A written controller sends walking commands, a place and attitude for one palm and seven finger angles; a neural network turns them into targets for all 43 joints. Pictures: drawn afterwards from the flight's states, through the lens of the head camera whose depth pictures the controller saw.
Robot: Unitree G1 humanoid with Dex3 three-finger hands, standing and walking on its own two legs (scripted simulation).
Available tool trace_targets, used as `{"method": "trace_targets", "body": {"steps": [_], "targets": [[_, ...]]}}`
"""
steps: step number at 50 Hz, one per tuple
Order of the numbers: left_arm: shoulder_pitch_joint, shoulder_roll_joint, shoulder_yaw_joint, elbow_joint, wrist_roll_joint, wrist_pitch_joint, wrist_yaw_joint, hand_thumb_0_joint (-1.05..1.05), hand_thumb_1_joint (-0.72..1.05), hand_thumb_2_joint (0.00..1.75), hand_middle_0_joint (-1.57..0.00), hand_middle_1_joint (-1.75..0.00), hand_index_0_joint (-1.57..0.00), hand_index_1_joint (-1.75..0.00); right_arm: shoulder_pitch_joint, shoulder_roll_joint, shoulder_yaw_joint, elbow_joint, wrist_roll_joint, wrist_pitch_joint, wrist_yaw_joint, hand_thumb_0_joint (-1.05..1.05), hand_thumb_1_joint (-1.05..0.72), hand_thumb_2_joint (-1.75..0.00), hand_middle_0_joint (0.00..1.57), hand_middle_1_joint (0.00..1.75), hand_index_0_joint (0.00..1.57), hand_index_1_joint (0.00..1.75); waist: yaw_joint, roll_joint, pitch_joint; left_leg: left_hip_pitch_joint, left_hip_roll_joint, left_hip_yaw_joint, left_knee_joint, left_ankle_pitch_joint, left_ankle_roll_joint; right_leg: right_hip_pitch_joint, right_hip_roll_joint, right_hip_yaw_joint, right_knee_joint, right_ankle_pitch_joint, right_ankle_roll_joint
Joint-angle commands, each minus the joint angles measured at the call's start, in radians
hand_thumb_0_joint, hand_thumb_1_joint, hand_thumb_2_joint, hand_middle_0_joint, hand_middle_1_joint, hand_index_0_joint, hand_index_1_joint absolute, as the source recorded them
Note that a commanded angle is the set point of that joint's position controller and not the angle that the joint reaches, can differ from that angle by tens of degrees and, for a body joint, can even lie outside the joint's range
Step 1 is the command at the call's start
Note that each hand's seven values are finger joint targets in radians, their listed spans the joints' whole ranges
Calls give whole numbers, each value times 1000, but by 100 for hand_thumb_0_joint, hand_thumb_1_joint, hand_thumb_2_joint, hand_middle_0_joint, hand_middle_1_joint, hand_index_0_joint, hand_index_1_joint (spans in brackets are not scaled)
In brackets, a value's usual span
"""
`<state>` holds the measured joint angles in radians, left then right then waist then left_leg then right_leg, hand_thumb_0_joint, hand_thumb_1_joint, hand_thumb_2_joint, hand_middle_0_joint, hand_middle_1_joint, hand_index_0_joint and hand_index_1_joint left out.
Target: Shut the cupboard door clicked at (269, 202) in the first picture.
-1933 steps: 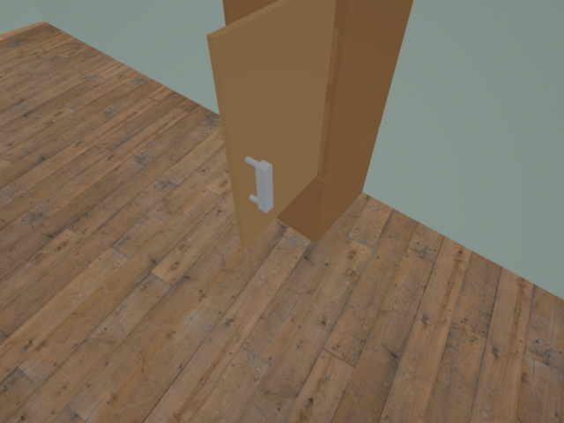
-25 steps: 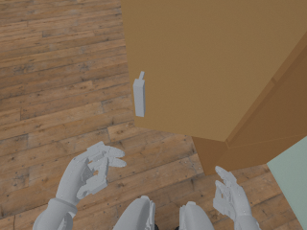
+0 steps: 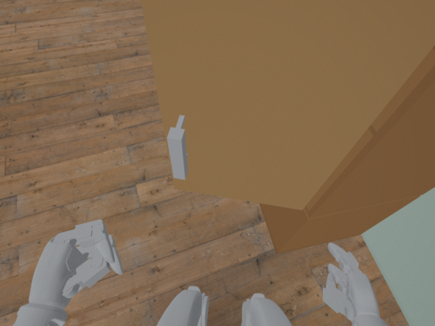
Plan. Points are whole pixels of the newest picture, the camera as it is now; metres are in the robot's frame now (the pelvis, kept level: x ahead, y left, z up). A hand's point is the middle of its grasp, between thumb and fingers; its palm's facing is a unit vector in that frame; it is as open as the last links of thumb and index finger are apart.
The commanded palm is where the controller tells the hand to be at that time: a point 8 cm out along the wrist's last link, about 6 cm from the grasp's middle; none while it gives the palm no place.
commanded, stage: raise the hand and make a fist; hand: left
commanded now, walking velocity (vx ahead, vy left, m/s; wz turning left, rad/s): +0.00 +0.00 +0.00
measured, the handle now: (181, 148) +0.45 +0.12 +0.02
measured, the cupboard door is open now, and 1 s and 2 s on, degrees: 68 68 68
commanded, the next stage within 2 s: bring the fist close to the handle in 0.70 s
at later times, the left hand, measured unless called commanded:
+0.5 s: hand (131, 262) +0.22 +0.16 +0.03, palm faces -0.10 -0.99 +0.00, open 3.1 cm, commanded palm +0.20 +0.22 +0.04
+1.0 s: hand (132, 245) +0.24 +0.16 +0.04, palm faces -0.08 -1.00 -0.01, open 3.1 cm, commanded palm +0.23 +0.21 +0.04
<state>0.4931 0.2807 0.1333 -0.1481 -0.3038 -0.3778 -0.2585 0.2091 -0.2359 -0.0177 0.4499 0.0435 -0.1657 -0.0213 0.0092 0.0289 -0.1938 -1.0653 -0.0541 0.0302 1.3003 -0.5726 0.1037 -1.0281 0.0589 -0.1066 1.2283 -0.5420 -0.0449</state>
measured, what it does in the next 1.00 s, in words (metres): stands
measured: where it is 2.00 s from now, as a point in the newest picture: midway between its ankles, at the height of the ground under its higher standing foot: outside the picture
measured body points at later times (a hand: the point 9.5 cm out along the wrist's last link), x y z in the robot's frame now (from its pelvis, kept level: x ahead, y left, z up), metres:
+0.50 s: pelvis +0.00 -0.02 +0.00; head +0.07 -0.01 +0.44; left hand +0.22 +0.22 +0.03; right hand +0.18 -0.26 -0.08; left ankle +0.02 +0.04 -0.62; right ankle +0.03 -0.10 -0.62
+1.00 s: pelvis +0.00 -0.01 +0.00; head +0.08 +0.01 +0.44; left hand +0.24 +0.21 +0.05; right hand +0.20 -0.24 -0.07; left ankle +0.02 +0.04 -0.62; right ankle +0.03 -0.10 -0.62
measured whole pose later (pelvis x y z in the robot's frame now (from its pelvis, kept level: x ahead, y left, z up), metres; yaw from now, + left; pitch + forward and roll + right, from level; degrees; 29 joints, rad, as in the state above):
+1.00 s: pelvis +0.00 -0.01 +0.00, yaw +1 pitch +21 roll -5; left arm 0.31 0.26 0.07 0.02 -0.27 -0.47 -0.25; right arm 0.22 -0.25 0.03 0.49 0.03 -0.16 -0.02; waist -0.01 0.04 -0.21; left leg -1.10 -0.05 0.01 1.32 -0.58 0.10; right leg -1.06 0.06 -0.13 1.25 -0.55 -0.06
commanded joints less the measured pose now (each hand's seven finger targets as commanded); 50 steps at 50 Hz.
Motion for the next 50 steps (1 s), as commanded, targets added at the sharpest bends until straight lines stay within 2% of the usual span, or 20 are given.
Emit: {"method": "trace_targets", "body": {"steps": [1,2,5,6,9,12,14,16,19,22,25,27,30,35,38,40,41,42,46,50], "targets": [[-28,5,-18,-72,-2,-108,-7,0,90,90,-130,-150,-130,-150,-8,-148,-44,-121,1,-39,-3,0,-90,-90,20,30,20,30,-47,-11,-142,179,64,-181,-210,252,-132,61,-7,62,-121,156,-2],[-64,3,-42,-15,13,-106,-28,0,90,90,-130,-150,-130,-150,-6,-157,-39,-116,4,-39,-8,0,-90,-90,20,30,20,30,-64,-42,-94,132,63,-176,-198,194,-116,48,-7,75,-134,126,-6],[-146,62,-36,23,29,-92,-80,0,90,90,-130,-150,-130,-150,-14,-175,-34,-136,9,-51,-15,0,-90,-90,20,30,20,30,-57,-34,-95,81,62,-176,-208,58,-94,58,-22,107,-170,17,-6],[-153,90,-9,12,25,-88,-90,0,90,90,-130,-150,-130,-150,-11,-176,-34,-141,11,-52,-19,0,-90,-90,20,30,20,30,-46,-38,-128,93,63,-174,-210,63,-89,82,-24,117,-177,16,-7],[-178,176,98,-131,-12,-102,-85,0,90,90,-130,-150,-130,-150,-12,-161,-31,-155,8,-55,-21,0,-90,-90,20,30,20,30,12,47,-293,167,54,-155,-206,194,-93,194,-24,130,-160,108,-17],[-118,200,161,-218,-39,-126,-39,0,90,90,-130,-150,-130,-150,-12,-142,-27,-142,0,-55,-13,0,-90,-90,20,30,20,30,52,131,-383,259,51,-153,-211,358,-117,228,-12,109,-122,245,-22],[-82,130,113,-175,-37,-126,-17,0,90,90,-130,-150,-130,-150,-17,-128,-26,-128,2,-46,-6,0,-90,-90,20,30,20,30,29,112,-324,231,51,-140,-205,353,-112,214,-14,106,-130,248,-13],[-73,76,60,-64,-20,-105,-14,0,90,90,-130,-150,-130,-150,-20,-133,-25,-117,3,-35,-1,0,-90,-90,20,30,20,30,-6,56,-222,150,52,-135,-198,258,-97,177,-16,109,-154,179,-4],[-89,41,-4,71,1,-55,-52,0,90,90,-130,-150,-130,-150,-24,-153,-25,-124,12,-25,-3,0,-90,-90,20,30,20,30,-40,-45,-129,46,53,-129,-179,153,-80,162,-33,154,-205,65,6],[-151,91,12,46,-7,-51,-82,0,90,90,-130,-150,-130,-150,-20,-167,-24,-140,16,-31,-17,0,-90,-90,20,30,20,30,-37,-64,-141,25,53,-122,-165,130,-66,196,-46,199,-234,14,9],[-173,150,85,-95,-27,-106,-68,0,90,90,-130,-150,-130,-150,-9,-155,-26,-148,9,-42,-20,0,-90,-90,20,30,20,30,-2,-2,-270,98,50,-120,-178,219,-70,264,-41,180,-200,127,2],[-171,196,138,-151,-33,-149,-36,0,90,90,-130,-150,-130,-150,-9,-148,-27,-136,1,-47,-20,0,-90,-90,20,30,20,30,21,43,-311,136,51,-124,-181,288,-81,269,-28,160,-160,212,-7],[-110,125,101,-109,-24,-179,-1,0,90,90,-130,-150,-130,-150,-14,-133,-28,-113,0,-45,-7,0,-90,-90,20,30,20,30,13,69,-282,166,50,-125,-196,310,-93,214,-20,121,-134,222,-6],[-89,57,3,52,11,-100,-37,0,90,90,-130,-150,-130,-150,-17,-161,-32,-117,12,-19,0,0,-90,-90,20,30,20,30,-30,15,-173,131,56,-144,-222,191,-86,126,-19,98,-165,123,4],[-133,87,9,12,4,-72,-70,0,90,90,-130,-150,-130,-150,-15,-170,-32,-134,19,-20,-10,0,-90,-90,20,30,20,30,-33,-11,-199,146,56,-149,-231,181,-77,159,-21,109,-190,117,5],[-155,125,50,-64,-6,-89,-62,0,90,90,-130,-150,-130,-150,-12,-167,-32,-142,16,-25,-17,0,-90,-90,20,30,20,30,-16,19,-245,184,57,-154,-239,214,-80,176,-20,99,-178,140,0],[-204,105,26,-100,-11,-105,-54,0,90,90,-130,-150,-130,-150,-12,-161,-27,-143,12,-31,-19,0,-90,-90,20,30,20,30,-26,23,-262,198,56,-156,-229,233,-81,169,-20,97,-167,158,1],[-253,128,46,-110,-14,-121,-37,0,90,90,-130,-150,-130,-150,-8,-163,-25,-128,4,-35,-22,0,-90,-90,20,30,20,30,-30,28,-255,193,59,-160,-216,240,-85,152,-15,96,-152,164,-4],[-250,71,13,-39,5,-173,15,0,90,90,-130,-150,-130,-150,-11,-155,-22,-98,-6,-43,-10,0,-90,-90,20,30,20,30,-33,50,-231,189,61,-175,-211,200,-102,61,-16,76,-115,121,-5],[-254,29,-65,61,54,-117,11,0,90,90,-130,-150,-130,-150,-8,-172,-26,-102,0,-21,5,0,-90,-90,20,30,20,30,-41,43,-225,191,67,-195,-228,171,-109,30,-23,70,-112,113,-2]]}}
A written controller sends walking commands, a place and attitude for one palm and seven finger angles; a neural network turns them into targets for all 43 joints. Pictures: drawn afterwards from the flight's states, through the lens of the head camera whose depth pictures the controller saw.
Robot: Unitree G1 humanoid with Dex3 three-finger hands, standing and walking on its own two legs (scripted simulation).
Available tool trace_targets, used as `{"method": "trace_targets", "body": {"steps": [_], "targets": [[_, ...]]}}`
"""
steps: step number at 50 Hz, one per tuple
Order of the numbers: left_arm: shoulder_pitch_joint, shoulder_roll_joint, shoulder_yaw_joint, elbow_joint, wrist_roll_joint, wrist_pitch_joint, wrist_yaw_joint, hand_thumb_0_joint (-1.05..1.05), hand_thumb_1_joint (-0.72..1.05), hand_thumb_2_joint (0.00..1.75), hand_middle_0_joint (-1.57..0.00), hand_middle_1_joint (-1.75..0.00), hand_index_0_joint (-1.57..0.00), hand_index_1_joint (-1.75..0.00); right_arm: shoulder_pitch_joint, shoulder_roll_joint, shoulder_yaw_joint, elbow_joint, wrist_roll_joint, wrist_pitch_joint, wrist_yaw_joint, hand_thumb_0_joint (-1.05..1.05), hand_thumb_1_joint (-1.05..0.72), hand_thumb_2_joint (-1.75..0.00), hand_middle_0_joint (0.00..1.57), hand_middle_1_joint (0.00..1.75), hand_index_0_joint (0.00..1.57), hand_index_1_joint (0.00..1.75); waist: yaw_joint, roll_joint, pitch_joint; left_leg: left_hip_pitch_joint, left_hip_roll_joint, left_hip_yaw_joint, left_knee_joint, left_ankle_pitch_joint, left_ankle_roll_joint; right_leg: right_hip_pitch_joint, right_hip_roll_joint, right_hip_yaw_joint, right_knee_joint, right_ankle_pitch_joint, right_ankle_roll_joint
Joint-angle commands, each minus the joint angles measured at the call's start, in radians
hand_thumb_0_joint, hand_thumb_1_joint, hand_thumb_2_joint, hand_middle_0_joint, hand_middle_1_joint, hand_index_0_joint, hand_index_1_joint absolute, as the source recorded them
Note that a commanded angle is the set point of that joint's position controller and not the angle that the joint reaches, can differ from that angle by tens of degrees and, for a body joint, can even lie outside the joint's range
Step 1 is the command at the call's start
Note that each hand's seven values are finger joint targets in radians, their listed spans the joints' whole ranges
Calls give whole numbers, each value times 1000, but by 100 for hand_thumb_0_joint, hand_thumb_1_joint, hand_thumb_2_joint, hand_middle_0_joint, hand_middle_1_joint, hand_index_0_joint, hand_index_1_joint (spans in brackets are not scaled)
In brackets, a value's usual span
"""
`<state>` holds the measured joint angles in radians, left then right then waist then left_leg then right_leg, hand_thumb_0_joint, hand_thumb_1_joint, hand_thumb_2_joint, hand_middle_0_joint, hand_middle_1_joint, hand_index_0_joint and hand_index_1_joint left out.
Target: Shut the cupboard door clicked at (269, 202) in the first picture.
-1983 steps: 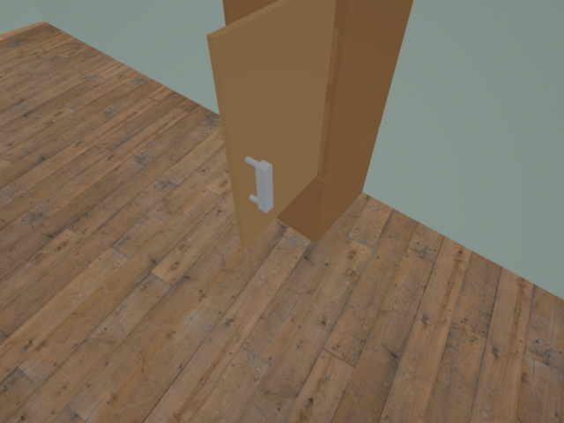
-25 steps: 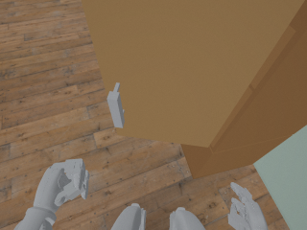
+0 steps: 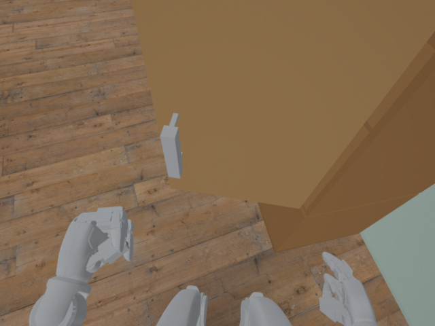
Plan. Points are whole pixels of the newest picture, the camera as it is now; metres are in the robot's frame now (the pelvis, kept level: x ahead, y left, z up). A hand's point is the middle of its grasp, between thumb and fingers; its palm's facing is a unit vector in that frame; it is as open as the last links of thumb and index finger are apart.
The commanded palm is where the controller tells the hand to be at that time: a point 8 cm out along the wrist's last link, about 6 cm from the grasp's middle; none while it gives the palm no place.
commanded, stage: bring the fist close to the handle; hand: left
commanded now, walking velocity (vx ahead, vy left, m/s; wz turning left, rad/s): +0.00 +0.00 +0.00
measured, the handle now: (175, 146) +0.46 +0.13 +0.02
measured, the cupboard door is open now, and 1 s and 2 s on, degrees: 68 68 60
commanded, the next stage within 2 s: push the door shut along its arc in 1.20 s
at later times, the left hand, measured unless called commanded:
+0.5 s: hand (161, 217) +0.30 +0.13 +0.02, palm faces -0.15 -0.99 +0.01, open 3.1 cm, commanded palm +0.30 +0.18 +0.03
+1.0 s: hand (184, 190) +0.35 +0.09 +0.02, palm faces -0.10 -0.99 -0.02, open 3.1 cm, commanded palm +0.33 +0.15 +0.02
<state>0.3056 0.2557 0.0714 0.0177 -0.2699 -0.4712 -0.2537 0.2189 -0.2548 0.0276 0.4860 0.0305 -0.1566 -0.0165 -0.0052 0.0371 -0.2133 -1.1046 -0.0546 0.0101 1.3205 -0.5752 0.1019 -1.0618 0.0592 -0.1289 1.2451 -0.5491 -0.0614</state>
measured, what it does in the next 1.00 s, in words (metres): stands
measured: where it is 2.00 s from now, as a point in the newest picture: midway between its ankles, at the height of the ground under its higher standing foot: outside the picture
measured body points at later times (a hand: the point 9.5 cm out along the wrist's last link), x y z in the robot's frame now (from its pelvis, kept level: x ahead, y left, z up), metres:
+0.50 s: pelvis +0.01 +0.00 +0.00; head +0.10 +0.02 +0.44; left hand +0.30 +0.18 +0.02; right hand +0.17 -0.24 -0.09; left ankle +0.03 +0.05 -0.62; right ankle +0.03 -0.09 -0.62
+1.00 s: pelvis +0.01 -0.01 +0.00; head +0.10 +0.00 +0.44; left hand +0.35 +0.15 +0.03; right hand +0.14 -0.25 -0.11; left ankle +0.03 +0.05 -0.62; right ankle +0.03 -0.09 -0.62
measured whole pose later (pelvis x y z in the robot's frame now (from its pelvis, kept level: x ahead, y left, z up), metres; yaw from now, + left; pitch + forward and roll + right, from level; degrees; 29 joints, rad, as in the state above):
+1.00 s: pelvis +0.01 -0.01 +0.00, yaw -1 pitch +23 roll -2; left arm -0.15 0.15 -0.03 0.42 -0.12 -0.43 -0.02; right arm 0.25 -0.24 0.01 0.55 0.02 0.04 0.05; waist -0.05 0.03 -0.22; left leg -1.12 -0.05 0.05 1.29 -0.58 0.10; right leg -1.10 0.06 -0.09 1.26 -0.56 -0.06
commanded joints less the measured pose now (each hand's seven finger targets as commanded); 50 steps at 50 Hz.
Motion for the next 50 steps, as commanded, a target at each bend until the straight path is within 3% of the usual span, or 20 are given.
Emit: {"method": "trace_targets", "body": {"steps": [1,4,7,9,12,16,19,22,23,24,26,30,32,34,37,39,42,44,46,50], "targets": [[-78,54,-12,-107,25,-2,3,0,90,90,-130,-150,-130,-150,-17,-155,-72,-146,16,-24,1,0,-90,-90,20,30,20,30,-23,36,-220,234,64,-172,-253,179,-105,83,-25,94,-135,128,14],[-126,84,0,-160,34,44,11,0,90,90,-130,-150,-130,-150,-8,-156,-74,-164,22,-3,1,0,-90,-90,20,30,20,30,-11,42,-277,276,66,-171,-263,235,-105,131,-26,98,-147,164,12],[-182,114,39,-212,32,35,63,0,90,90,-130,-150,-130,-150,-9,-151,-70,-162,14,7,-5,0,-90,-90,20,30,20,30,-4,32,-307,294,66,-168,-253,292,-106,148,-21,97,-139,200,10],[-228,68,12,-210,39,5,102,0,90,90,-130,-150,-130,-150,-14,-137,-67,-146,8,9,1,0,-90,-90,20,30,20,30,-16,53,-295,316,70,-173,-249,298,-114,105,-23,90,-128,194,12],[-249,50,8,-105,56,-17,141,0,90,90,-130,-150,-130,-150,-10,-140,-64,-119,0,15,8,0,-90,-90,20,30,20,30,-28,9,-239,249,65,-167,-235,259,-109,89,-22,89,-124,173,9],[-245,8,-50,16,79,1,118,0,90,90,-130,-150,-130,-150,-9,-144,-68,-119,6,35,22,0,-90,-90,20,30,20,30,-37,-30,-240,205,60,-145,-223,219,-95,106,-29,105,-141,157,15],[-334,14,-67,-5,84,18,96,0,90,90,-130,-150,-130,-150,-3,-147,-71,-123,11,51,21,0,-90,-90,20,30,20,30,-40,7,-289,240,60,-141,-221,263,-94,128,-33,114,-143,194,14],[-434,52,-33,-67,77,3,118,0,90,90,-130,-150,-130,-150,7,-151,-73,-114,9,59,15,0,-90,-90,20,30,20,30,-39,26,-335,301,67,-159,-224,326,-104,123,-30,107,-131,227,11],[-439,40,-35,-90,78,-10,131,0,90,90,-130,-150,-130,-150,1,-146,-74,-114,6,59,16,0,-90,-90,20,30,20,30,-28,60,-358,339,70,-163,-226,362,-112,108,-31,104,-121,236,11],[-461,7,-67,-106,76,-22,144,0,90,90,-130,-150,-130,-150,0,-139,-73,-108,5,57,20,0,-90,-90,20,30,20,30,-39,75,-371,370,73,-167,-220,387,-116,88,-33,99,-116,245,12],[-462,-5,-65,-57,81,-34,172,0,90,90,-130,-150,-130,-150,5,-138,-71,-89,0,61,26,0,-90,-90,20,30,20,30,-41,63,-349,365,76,-174,-220,390,-123,64,-32,92,-109,240,13],[-516,-19,-72,147,118,-16,191,0,90,90,-130,-150,-130,-150,8,-141,-70,-65,-3,87,34,0,-90,-90,20,30,20,30,-71,-40,-267,228,65,-147,-189,273,-95,65,-33,107,-121,200,20],[-562,-15,-77,204,136,3,187,0,90,90,-130,-150,-130,-150,15,-148,-70,-66,-3,101,36,0,-90,-90,20,30,20,30,-66,-16,-259,215,63,-146,-197,257,-95,61,-34,110,-120,188,14],[-638,-52,-116,183,140,9,183,0,90,90,-130,-150,-130,-150,16,-148,-76,-73,2,110,40,0,-90,-90,20,30,20,30,-66,24,-307,284,69,-162,-210,275,-106,40,-38,105,-117,191,14],[-656,-17,-69,136,117,5,195,0,90,90,-130,-150,-130,-150,35,-152,-83,-77,1,121,37,0,-90,-90,20,30,20,30,-47,25,-410,356,72,-165,-206,398,-114,90,-34,105,-109,271,12],[-706,-55,-102,96,116,-17,211,0,90,90,-130,-150,-130,-150,35,-139,-83,-71,0,124,42,0,-90,-90,20,30,20,30,-55,43,-444,401,76,-163,-196,458,-117,89,-37,105,-103,306,16],[-659,-14,-52,139,125,-37,241,0,90,90,-130,-150,-130,-150,44,-142,-83,-57,-6,131,47,0,-90,-90,20,30,20,30,-44,7,-424,363,73,-156,-192,461,-116,104,-33,108,-100,315,14],[-608,-49,-72,199,136,-36,248,0,90,90,-130,-150,-130,-150,33,-131,-80,-62,-6,144,56,0,-90,-90,20,30,20,30,-45,-31,-387,311,68,-133,-193,415,-106,129,-35,114,-110,310,20],[-564,-33,-51,263,146,-25,248,0,90,90,-130,-150,-130,-150,28,-131,-78,-67,-4,159,59,0,-90,-90,20,30,20,30,-40,-78,-331,224,59,-111,-197,344,-92,168,-35,129,-127,295,22],[-579,-33,-62,247,144,-19,223,0,90,90,-130,-150,-130,-150,22,-128,-77,-86,3,175,59,0,-90,-90,20,30,20,30,-37,-71,-313,180,50,-90,-204,292,-77,215,-40,153,-153,286,23]]}}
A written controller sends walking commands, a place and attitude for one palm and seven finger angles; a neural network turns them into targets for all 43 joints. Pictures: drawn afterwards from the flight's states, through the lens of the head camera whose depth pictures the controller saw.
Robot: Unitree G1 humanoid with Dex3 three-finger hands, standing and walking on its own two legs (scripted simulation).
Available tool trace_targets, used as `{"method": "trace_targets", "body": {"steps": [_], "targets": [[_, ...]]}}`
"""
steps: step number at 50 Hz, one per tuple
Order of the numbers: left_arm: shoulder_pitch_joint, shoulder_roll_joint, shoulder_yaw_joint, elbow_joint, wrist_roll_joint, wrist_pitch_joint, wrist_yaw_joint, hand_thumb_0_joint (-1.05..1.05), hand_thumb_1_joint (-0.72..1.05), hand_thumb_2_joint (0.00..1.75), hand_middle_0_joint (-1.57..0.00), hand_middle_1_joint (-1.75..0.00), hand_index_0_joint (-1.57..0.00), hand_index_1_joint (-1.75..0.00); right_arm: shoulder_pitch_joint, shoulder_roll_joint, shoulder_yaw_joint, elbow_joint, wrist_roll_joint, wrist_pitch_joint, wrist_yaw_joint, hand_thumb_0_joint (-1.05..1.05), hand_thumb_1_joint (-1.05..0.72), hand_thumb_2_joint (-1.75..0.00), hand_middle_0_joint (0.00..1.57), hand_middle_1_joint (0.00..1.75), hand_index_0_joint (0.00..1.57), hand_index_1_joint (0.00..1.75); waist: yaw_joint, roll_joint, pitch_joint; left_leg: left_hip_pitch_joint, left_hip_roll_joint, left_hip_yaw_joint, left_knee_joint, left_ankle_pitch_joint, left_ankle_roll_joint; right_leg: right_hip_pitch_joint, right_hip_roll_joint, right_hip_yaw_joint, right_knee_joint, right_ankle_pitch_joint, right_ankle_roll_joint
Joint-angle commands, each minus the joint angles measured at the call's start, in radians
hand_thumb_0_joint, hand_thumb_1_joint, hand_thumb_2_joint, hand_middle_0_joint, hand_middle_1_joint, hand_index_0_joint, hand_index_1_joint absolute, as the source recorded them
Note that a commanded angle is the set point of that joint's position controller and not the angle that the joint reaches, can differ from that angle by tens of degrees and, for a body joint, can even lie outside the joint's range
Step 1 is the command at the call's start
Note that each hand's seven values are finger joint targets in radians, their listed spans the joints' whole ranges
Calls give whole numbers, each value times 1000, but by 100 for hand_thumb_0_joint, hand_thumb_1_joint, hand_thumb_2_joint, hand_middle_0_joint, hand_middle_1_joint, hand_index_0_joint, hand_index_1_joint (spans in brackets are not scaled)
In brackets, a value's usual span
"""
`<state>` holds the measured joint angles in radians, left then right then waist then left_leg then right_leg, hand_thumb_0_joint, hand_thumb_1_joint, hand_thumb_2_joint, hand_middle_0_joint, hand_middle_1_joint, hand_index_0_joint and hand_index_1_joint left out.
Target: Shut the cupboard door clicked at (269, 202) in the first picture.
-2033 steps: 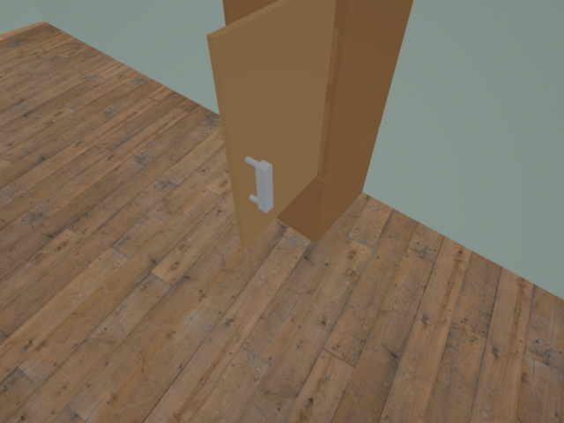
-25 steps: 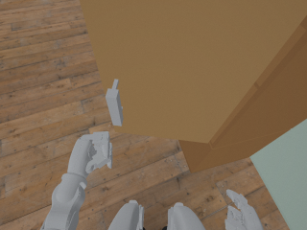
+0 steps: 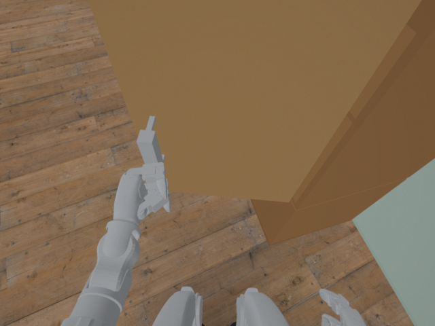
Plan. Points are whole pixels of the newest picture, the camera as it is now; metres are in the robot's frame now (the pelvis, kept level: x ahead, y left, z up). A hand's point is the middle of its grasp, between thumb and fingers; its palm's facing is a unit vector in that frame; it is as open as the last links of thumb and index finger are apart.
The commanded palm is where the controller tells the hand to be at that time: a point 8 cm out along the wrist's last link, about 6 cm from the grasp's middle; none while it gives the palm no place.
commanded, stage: bring the fist close to the handle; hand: left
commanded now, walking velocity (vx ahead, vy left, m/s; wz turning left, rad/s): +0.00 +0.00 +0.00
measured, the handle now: (155, 149) +0.44 +0.14 +0.02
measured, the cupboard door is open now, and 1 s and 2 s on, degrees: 68 60 46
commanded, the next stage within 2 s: push the door shut along its arc in 0.20 s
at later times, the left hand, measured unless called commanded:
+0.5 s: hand (167, 193) +0.35 +0.11 +0.02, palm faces -0.13 -0.99 -0.05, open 3.1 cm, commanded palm +0.35 +0.15 +0.02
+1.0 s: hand (173, 164) +0.41 +0.10 +0.02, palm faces -0.24 -0.97 -0.07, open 3.1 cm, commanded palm +0.42 +0.13 +0.02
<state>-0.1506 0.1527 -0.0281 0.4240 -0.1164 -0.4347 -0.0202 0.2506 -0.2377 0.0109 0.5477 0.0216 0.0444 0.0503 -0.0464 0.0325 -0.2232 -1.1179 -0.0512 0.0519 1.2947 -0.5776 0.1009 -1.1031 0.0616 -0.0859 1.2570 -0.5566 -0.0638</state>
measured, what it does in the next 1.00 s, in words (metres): stands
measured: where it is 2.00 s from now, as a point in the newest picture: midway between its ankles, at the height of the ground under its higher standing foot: outside the picture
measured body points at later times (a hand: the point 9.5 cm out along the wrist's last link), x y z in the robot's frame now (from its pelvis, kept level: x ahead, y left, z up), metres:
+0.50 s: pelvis -0.01 -0.01 -0.01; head +0.09 +0.00 +0.43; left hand +0.35 +0.16 +0.02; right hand +0.14 -0.26 -0.11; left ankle +0.02 +0.06 -0.62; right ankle +0.02 -0.09 -0.62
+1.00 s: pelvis -0.02 +0.00 -0.01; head +0.10 +0.02 +0.42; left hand +0.42 +0.15 +0.03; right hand +0.06 -0.27 -0.13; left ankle +0.02 +0.06 -0.62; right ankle +0.02 -0.09 -0.62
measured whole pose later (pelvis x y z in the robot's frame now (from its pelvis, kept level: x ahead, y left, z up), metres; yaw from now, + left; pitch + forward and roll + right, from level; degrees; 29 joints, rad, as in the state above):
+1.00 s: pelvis -0.02 +0.00 -0.01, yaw +1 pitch +25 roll -4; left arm -0.65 0.26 0.02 0.89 -0.12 -0.47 -0.18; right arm 0.29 -0.27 0.01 0.62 0.03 0.04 0.03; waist -0.11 0.04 -0.19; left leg -1.24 -0.06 0.02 1.35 -0.55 0.10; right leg -1.20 0.05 -0.13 1.29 -0.53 -0.07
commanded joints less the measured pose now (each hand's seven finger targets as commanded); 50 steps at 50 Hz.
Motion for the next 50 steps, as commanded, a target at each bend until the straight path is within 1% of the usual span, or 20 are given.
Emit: {"method": "trace_targets", "body": {"steps": [1,6,7,8,10,12,16,19,22,26,29,31,35,36,39,41,44,47,48,50], "targets": [[-132,83,47,-177,-16,-63,-15,0,90,90,-130,-150,-130,-150,-12,-146,-61,-149,12,-26,-13,0,-90,-90,20,30,20,30,4,-75,-307,192,47,-129,-175,286,-73,265,-44,115,-172,290,26],[-251,87,27,-288,-36,-144,-22,0,90,90,-130,-150,-130,-150,-25,-143,-61,-125,9,-50,-25,0,-90,-90,20,30,20,30,-17,8,-345,256,50,-145,-158,284,-73,215,-44,117,-163,258,24],[-279,72,-1,-296,-37,-151,-26,0,90,90,-130,-150,-130,-150,-19,-145,-61,-120,7,-55,-27,0,-90,-90,20,30,20,30,-35,11,-345,270,51,-154,-152,296,-71,194,-43,112,-157,265,25],[-248,87,23,-261,-34,-155,-25,0,90,90,-130,-150,-130,-150,-19,-147,-63,-110,7,-57,-27,0,-90,-90,20,30,20,30,-28,5,-333,272,55,-158,-153,288,-75,174,-41,107,-156,249,24],[-250,79,11,-192,-31,-146,-32,0,90,90,-130,-150,-130,-150,-26,-148,-58,-103,7,-56,-26,0,-90,-90,20,30,20,30,-37,-18,-294,219,50,-151,-149,228,-70,168,-43,114,-168,198,28],[-244,111,43,-142,-26,-124,-37,0,90,90,-130,-150,-130,-150,-23,-155,-58,-100,9,-52,-28,0,-90,-90,20,30,20,30,-27,-16,-293,185,45,-143,-143,213,-67,185,-44,126,-171,190,27],[-263,121,63,-106,-28,-78,-48,0,90,90,-130,-150,-130,-150,-27,-153,-56,-121,16,-36,-28,0,-90,-90,20,30,20,30,-7,-24,-314,168,39,-129,-154,202,-66,226,-49,137,-183,181,31],[-366,140,68,-146,-33,-82,-59,0,90,90,-130,-150,-130,-150,-23,-153,-54,-122,16,-35,-34,0,-90,-90,20,30,20,30,-21,-4,-358,198,42,-131,-146,239,-65,236,-48,139,-174,227,32],[-476,166,77,-142,-37,-105,-67,0,90,90,-130,-150,-130,-150,-12,-157,-51,-105,14,-47,-44,0,-90,-90,20,30,20,30,-45,-7,-348,191,47,-138,-132,235,-62,214,-44,139,-169,214,30],[-517,112,37,-48,-37,-105,-86,0,90,90,-130,-150,-130,-150,2,-161,-53,-80,14,-56,-38,0,-90,-90,20,30,20,30,-64,11,-362,237,50,-156,-132,258,-67,151,-44,117,-153,221,30],[-499,126,63,56,-33,-69,-109,0,90,90,-130,-150,-130,-150,25,-170,-57,-74,17,-44,-34,0,-90,-90,20,30,20,30,-59,-14,-359,221,50,-151,-134,270,-68,151,-42,113,-152,240,31],[-559,126,57,93,-27,-51,-119,0,90,90,-130,-150,-130,-150,36,-172,-56,-74,21,-36,-33,0,-90,-90,20,30,20,30,-75,-33,-328,191,50,-149,-137,247,-65,148,-43,115,-161,223,34],[-669,115,40,73,-23,-62,-137,0,90,90,-130,-150,-130,-150,59,-178,-64,-68,19,-35,-31,0,-90,-90,20,30,20,30,-84,18,-384,268,54,-169,-141,289,-68,114,-42,102,-145,241,25],[-666,117,48,84,-25,-64,-140,0,90,90,-130,-150,-130,-150,67,-178,-68,-63,19,-35,-30,0,-90,-90,20,30,20,30,-83,5,-396,278,54,-171,-140,297,-69,115,-41,102,-147,244,27],[-702,116,42,125,-21,-68,-157,0,90,90,-130,-150,-130,-150,82,-183,-69,-54,19,-30,-28,0,-90,-90,20,30,20,30,-94,1,-387,276,56,-178,-141,286,-68,96,-40,99,-148,230,25],[-777,113,31,156,-16,-72,-164,0,90,90,-130,-150,-130,-150,89,-184,-68,-41,20,-29,-30,0,-90,-90,20,30,20,30,-117,-5,-359,261,57,-184,-140,241,-64,64,-39,99,-155,190,26],[-889,150,52,218,-4,-86,-168,0,90,90,-130,-150,-130,-150,104,-191,-66,-21,17,-31,-33,0,-90,-90,20,30,20,30,-132,14,-331,244,56,-191,-137,199,-62,29,-38,99,-153,153,22],[-977,101,1,247,7,-97,-178,0,90,90,-130,-150,-130,-150,120,-195,-69,-8,12,-33,-29,0,-90,-90,20,30,20,30,-149,88,-369,322,61,-222,-142,214,-69,-50,-40,81,-125,161,14],[-988,135,37,278,10,-95,-177,0,90,90,-130,-150,-130,-150,127,-202,-71,3,11,-31,-28,0,-90,-90,20,30,20,30,-146,87,-382,334,65,-234,-145,211,-74,-59,-37,77,-120,160,14],[-1021,113,21,318,2,-91,-186,0,90,90,-130,-150,-130,-150,134,-206,-70,6,11,-27,-27,0,-90,-90,20,30,20,30,-158,89,-389,351,69,-252,-153,205,-75,-80,-39,71,-117,162,13]]}}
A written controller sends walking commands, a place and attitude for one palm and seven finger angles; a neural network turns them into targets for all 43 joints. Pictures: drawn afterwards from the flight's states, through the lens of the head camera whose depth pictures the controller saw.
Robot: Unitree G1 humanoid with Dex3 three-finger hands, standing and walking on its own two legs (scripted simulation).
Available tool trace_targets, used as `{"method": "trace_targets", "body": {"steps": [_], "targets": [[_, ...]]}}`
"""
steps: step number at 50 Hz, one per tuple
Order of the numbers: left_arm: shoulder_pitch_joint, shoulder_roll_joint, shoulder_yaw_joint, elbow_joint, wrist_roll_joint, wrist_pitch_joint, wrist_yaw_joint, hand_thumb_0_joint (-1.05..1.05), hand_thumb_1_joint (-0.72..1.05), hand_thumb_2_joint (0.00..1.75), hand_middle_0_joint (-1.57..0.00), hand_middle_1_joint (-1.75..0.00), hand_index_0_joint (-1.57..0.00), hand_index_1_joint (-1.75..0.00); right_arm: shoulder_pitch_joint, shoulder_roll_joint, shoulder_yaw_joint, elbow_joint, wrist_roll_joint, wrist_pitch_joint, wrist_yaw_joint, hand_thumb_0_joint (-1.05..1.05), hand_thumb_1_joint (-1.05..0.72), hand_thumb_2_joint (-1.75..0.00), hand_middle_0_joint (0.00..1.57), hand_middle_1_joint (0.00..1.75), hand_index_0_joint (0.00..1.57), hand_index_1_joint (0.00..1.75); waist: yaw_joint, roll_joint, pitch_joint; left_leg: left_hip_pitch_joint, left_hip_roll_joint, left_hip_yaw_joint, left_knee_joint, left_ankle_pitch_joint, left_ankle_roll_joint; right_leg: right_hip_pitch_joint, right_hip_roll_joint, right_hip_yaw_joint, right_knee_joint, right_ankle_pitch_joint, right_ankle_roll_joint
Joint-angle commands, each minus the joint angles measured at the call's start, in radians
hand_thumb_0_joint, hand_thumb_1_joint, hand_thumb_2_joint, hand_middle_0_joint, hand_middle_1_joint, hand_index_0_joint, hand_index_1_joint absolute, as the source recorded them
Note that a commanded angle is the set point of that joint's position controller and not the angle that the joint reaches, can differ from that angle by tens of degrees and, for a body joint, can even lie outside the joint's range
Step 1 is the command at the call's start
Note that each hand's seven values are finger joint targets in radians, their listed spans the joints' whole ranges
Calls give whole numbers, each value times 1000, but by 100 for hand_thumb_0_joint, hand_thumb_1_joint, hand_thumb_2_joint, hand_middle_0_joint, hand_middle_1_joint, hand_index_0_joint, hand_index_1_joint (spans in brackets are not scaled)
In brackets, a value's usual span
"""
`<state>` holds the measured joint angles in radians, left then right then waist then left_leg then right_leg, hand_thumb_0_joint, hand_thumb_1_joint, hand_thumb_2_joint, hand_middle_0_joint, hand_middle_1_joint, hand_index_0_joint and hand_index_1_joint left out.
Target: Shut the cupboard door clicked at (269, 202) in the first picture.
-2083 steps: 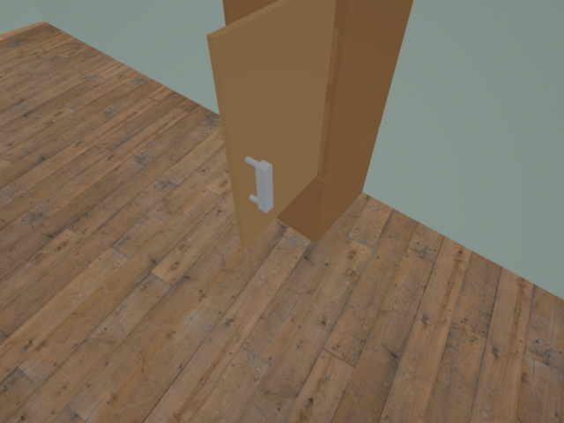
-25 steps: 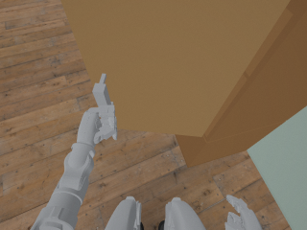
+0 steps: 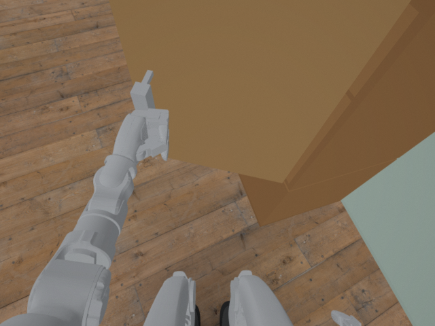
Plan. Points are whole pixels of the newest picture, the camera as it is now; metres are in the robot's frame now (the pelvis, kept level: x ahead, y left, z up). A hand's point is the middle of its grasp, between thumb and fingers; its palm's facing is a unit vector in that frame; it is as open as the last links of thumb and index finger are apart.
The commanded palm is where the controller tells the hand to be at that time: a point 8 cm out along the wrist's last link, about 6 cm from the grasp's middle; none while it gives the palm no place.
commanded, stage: push the door shut along its arc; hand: left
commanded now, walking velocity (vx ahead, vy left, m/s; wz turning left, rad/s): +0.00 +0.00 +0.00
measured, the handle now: (150, 107) +0.52 +0.13 +0.03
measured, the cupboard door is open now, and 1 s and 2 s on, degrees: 60 46 36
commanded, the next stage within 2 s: pull the fist back off the door in 1.18 s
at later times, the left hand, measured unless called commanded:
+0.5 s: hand (200, 112) +0.52 +0.03 +0.03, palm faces -0.40 -0.91 -0.06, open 3.0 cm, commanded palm +0.51 +0.07 +0.04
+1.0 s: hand (203, 103) +0.54 +0.02 +0.03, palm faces -0.49 -0.87 -0.07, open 3.1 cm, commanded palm +0.56 +0.03 +0.04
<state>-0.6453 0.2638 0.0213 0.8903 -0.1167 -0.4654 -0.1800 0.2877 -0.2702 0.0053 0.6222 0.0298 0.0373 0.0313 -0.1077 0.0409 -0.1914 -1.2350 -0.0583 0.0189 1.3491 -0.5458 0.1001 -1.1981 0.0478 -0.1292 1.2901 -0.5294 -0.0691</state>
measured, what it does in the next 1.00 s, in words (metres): stands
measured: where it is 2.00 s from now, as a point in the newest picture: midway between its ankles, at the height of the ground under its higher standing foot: outside the picture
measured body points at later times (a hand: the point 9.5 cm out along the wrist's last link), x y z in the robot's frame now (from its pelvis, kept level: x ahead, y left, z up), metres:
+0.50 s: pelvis +0.00 +0.00 -0.02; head +0.16 +0.02 +0.40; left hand +0.53 +0.08 +0.04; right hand +0.00 -0.26 -0.13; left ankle +0.04 +0.06 -0.60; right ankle +0.04 -0.09 -0.60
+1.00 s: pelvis +0.00 -0.01 -0.03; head +0.17 +0.01 +0.38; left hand +0.56 +0.07 +0.04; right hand +0.00 -0.29 -0.13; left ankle +0.04 +0.06 -0.60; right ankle +0.04 -0.09 -0.60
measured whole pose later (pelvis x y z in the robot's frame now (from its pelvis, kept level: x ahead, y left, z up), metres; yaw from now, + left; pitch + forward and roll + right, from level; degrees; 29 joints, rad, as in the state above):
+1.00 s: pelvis +0.00 -0.01 -0.03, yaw -2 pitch +31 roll -5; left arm -1.17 0.42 0.05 1.23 -0.07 -0.29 -0.36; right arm 0.33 -0.28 0.03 0.65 0.00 -0.01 0.03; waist -0.23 0.05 -0.17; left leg -1.44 -0.02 0.00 1.47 -0.58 0.08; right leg -1.39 0.08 -0.16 1.38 -0.54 -0.10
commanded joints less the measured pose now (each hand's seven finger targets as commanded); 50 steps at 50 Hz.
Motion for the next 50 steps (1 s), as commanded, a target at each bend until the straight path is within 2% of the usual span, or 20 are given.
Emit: {"method": "trace_targets", "body": {"steps": [1,6,8,9,12,14,18,21,24,26,27,31,33,34,37,39,43,46,48,50], "targets": [[-545,4,-21,-131,1,-56,-29,0,90,90,-130,-150,-130,-150,101,-177,-65,-66,2,-19,-8,0,-90,-90,20,30,20,30,-99,72,-430,470,78,-230,-209,160,-75,7,-25,112,-143,129,20],[-670,-7,-38,-51,15,-51,-42,0,90,90,-130,-150,-130,-150,126,-185,-64,-52,-4,-12,-5,0,-90,-90,20,30,20,30,-130,77,-417,470,85,-263,-205,136,-74,-55,-26,106,-123,123,20],[-722,31,-12,-28,26,-60,-39,0,90,90,-130,-150,-130,-150,141,-194,-66,-43,-10,-11,-4,0,-90,-90,20,30,20,30,-137,92,-431,492,93,-285,-199,148,-80,-92,-25,101,-105,126,19],[-746,14,-26,-27,25,-59,-39,0,90,90,-130,-150,-130,-150,143,-193,-64,-45,-12,-10,-2,0,-90,-90,20,30,20,30,-143,98,-441,493,91,-285,-195,147,-78,-99,-26,101,-101,126,19],[-773,82,46,32,20,-45,-29,0,90,90,-130,-150,-130,-150,162,-200,-59,-42,-17,-5,-3,0,-90,-90,20,30,20,30,-145,83,-458,459,90,-278,-176,168,-74,-89,-20,101,-88,134,18],[-778,131,94,47,25,-41,-24,0,90,90,-130,-150,-130,-150,168,-199,-55,-50,-20,-1,1,0,-90,-90,20,30,20,30,-130,95,-488,445,88,-265,-164,192,-74,-60,-17,106,-84,140,17],[-794,148,101,47,47,-44,-32,0,90,90,-130,-150,-130,-150,190,-195,-54,-57,-26,5,14,0,-90,-90,20,30,20,30,-129,129,-532,465,95,-264,-142,271,-80,-66,-12,106,-69,169,18],[-791,194,136,97,61,-21,-35,0,90,90,-130,-150,-130,-150,206,-194,-49,-61,-27,18,16,0,-90,-90,20,30,20,30,-141,79,-495,373,88,-227,-121,268,-65,-16,-4,113,-79,171,21],[-794,259,188,104,70,-2,-46,0,90,90,-130,-150,-130,-150,227,-193,-47,-67,-27,23,16,0,-90,-90,20,30,20,30,-133,77,-533,337,84,-191,-95,320,-56,44,3,125,-83,209,22],[-796,243,175,79,65,7,-64,0,90,90,-130,-150,-130,-150,230,-184,-47,-77,-25,24,17,0,-90,-90,20,30,20,30,-132,83,-556,323,79,-170,-85,340,-52,81,5,135,-90,238,24],[-836,228,156,57,59,4,-75,0,90,90,-130,-150,-130,-150,236,-183,-47,-75,-24,21,16,0,-90,-90,20,30,20,30,-144,90,-566,346,82,-179,-82,361,-52,69,5,131,-81,254,24],[-888,227,140,68,54,37,-102,0,90,90,-130,-150,-130,-150,247,-185,-48,-58,-21,19,10,0,-90,-90,20,30,20,30,-173,60,-521,299,79,-160,-67,317,-40,79,8,146,-115,233,31],[-943,207,106,71,54,40,-119,0,90,90,-130,-150,-130,-150,254,-187,-47,-47,-19,9,4,0,-90,-90,20,30,20,30,-190,86,-521,325,83,-170,-62,314,-40,38,9,142,-113,226,29],[-946,214,111,85,53,46,-122,0,90,90,-130,-150,-130,-150,256,-186,-46,-42,-21,6,2,0,-90,-90,20,30,20,30,-187,97,-509,323,81,-171,-63,308,-41,32,9,139,-115,214,27],[-996,179,76,56,37,54,-145,0,90,90,-130,-150,-130,-150,256,-182,-46,-35,-21,-13,-1,0,-90,-90,20,30,20,30,-198,132,-553,345,75,-161,-41,342,-35,29,9,149,-111,241,24],[-1002,215,96,75,35,63,-157,0,90,90,-130,-150,-130,-150,257,-188,-43,-24,-23,-19,-5,0,-90,-90,20,30,20,30,-196,138,-562,345,75,-160,-36,344,-38,35,10,148,-111,239,23],[-1091,150,33,97,32,79,-176,0,90,90,-130,-150,-130,-150,249,-191,-41,-3,-25,-40,-11,0,-90,-90,20,30,20,30,-235,156,-521,351,79,-172,-21,313,-34,-39,13,145,-111,203,23],[-1123,169,41,100,30,93,-183,0,90,90,-130,-150,-130,-150,248,-196,-39,5,-29,-56,-15,0,-90,-90,20,30,20,30,-238,164,-535,333,74,-168,-9,308,-33,-36,14,147,-105,192,20],[-1146,152,25,87,29,97,-194,0,90,90,-130,-150,-130,-150,251,-199,-40,10,-29,-65,-16,0,-90,-90,20,30,20,30,-236,199,-578,384,76,-179,-6,336,-34,-67,16,135,-89,205,17],[-1158,133,13,92,29,109,-200,0,90,90,-130,-150,-130,-150,247,-201,-41,16,-32,-73,-16,0,-90,-90,20,30,20,30,-243,205,-571,393,75,-182,-5,330,-35,-88,18,126,-86,197,17]]}}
